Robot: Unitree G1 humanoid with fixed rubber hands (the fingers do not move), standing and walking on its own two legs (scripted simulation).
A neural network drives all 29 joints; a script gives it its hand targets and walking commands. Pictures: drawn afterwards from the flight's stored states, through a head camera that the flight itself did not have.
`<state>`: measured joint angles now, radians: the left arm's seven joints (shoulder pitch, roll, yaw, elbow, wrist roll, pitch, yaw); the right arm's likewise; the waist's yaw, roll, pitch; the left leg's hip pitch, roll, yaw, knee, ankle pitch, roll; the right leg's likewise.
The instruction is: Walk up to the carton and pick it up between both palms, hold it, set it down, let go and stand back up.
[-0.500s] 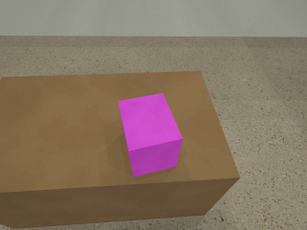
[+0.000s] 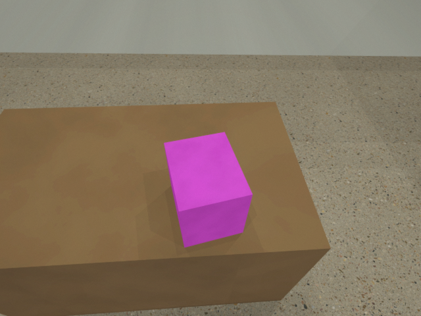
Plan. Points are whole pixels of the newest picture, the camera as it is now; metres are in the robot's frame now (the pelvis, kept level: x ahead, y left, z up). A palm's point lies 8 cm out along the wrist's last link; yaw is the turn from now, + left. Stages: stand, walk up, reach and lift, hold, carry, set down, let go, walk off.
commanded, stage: stand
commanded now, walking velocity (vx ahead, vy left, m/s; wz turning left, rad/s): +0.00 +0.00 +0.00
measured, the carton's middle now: (204, 189) +0.44 +0.02 -0.09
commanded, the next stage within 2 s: none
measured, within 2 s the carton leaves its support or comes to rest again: neither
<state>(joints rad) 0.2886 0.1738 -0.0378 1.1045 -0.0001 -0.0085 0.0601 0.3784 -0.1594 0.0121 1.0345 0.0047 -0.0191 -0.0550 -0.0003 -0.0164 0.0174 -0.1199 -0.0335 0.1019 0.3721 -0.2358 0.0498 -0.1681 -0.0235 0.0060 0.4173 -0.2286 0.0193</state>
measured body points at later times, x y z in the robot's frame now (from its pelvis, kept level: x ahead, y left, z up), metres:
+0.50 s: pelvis +0.00 -0.01 +0.00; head +0.00 -0.01 +0.45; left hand -0.02 +0.22 -0.16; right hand -0.03 -0.23 -0.16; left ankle -0.02 +0.08 -0.74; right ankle +0.00 -0.13 -0.74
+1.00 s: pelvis +0.00 -0.01 +0.00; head +0.00 -0.01 +0.45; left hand -0.02 +0.21 -0.16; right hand -0.03 -0.24 -0.16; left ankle -0.02 +0.08 -0.74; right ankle +0.00 -0.13 -0.74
